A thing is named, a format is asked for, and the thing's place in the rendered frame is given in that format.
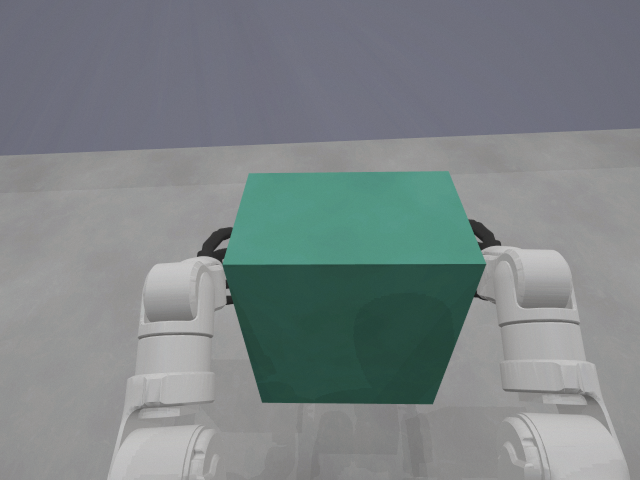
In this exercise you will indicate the left robot upper arm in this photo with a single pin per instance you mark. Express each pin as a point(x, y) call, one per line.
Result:
point(188, 452)

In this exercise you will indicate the left robot hand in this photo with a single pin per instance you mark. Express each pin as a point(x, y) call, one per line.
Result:
point(211, 244)

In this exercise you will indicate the left robot forearm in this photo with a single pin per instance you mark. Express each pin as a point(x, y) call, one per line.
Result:
point(173, 366)

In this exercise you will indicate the right robot hand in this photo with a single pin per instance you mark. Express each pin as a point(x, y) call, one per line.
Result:
point(486, 236)

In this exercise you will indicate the right robot forearm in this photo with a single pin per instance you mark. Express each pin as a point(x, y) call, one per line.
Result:
point(544, 358)

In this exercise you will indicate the carton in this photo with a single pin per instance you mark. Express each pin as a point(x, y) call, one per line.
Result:
point(351, 287)

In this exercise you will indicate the right robot upper arm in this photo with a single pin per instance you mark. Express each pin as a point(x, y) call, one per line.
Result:
point(544, 446)

